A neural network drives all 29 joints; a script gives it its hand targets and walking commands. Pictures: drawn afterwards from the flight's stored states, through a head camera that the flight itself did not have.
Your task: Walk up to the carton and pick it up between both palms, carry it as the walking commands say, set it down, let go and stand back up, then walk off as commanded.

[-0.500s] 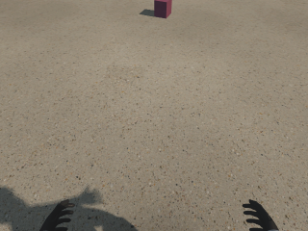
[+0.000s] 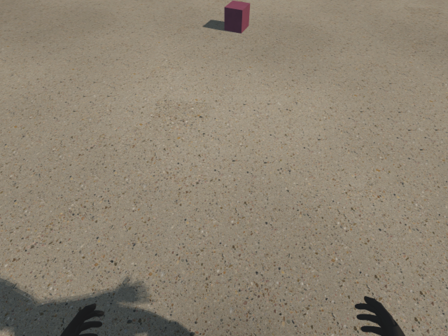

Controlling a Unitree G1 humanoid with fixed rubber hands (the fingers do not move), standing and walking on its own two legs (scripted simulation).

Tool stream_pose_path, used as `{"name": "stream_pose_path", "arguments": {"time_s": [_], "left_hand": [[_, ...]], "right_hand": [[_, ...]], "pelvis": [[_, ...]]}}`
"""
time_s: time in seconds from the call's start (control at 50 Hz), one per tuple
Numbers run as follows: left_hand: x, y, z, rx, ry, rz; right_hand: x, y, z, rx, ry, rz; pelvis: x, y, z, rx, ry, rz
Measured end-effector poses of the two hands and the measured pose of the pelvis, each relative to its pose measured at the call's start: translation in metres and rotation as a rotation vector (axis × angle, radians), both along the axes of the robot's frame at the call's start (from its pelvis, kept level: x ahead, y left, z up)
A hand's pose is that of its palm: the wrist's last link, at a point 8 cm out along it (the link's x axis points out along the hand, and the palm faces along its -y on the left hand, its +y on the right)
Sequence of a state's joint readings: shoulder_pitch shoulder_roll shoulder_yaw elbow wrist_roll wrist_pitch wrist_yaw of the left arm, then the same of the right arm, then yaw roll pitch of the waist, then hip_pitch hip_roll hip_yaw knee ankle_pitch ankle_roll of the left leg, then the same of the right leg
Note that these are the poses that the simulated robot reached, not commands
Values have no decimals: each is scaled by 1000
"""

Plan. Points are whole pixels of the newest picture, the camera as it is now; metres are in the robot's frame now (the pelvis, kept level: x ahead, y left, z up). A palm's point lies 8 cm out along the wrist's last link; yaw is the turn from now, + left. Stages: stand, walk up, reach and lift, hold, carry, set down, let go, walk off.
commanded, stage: stand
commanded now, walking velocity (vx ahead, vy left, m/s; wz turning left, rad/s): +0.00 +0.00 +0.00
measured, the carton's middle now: (237, 16) +3.14 -0.06 -0.64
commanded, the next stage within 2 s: walk up in 0.74 s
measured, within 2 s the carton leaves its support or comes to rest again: neither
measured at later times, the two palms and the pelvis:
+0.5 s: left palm out of the picture +0.11 +0.30 -0.08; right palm out of the picture +0.13 -0.28 -0.08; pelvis +0.01 +0.00 +0.01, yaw +0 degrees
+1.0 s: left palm out of the picture +0.09 +0.30 -0.08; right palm out of the picture +0.10 -0.29 -0.09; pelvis +0.00 +0.00 +0.02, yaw +0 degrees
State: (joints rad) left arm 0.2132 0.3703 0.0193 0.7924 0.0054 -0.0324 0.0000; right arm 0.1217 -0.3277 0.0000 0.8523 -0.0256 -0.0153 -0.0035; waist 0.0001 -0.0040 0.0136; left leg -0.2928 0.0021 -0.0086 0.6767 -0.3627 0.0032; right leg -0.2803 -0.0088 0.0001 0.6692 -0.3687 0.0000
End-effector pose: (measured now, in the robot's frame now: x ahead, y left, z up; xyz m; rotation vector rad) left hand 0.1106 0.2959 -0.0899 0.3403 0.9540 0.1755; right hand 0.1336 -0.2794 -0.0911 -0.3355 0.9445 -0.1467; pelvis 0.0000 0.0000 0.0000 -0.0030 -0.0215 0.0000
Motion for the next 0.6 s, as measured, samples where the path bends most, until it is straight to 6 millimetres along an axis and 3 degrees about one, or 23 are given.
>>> {"name": "stream_pose_path", "arguments": {"time_s": [0.6], "left_hand": [[-4, 5, 9, 3, 48, 25]], "right_hand": [[-3, -3, 8, -2, 55, -25]], "pelvis": [[5, 0, 16, 0, -13, 0]]}}
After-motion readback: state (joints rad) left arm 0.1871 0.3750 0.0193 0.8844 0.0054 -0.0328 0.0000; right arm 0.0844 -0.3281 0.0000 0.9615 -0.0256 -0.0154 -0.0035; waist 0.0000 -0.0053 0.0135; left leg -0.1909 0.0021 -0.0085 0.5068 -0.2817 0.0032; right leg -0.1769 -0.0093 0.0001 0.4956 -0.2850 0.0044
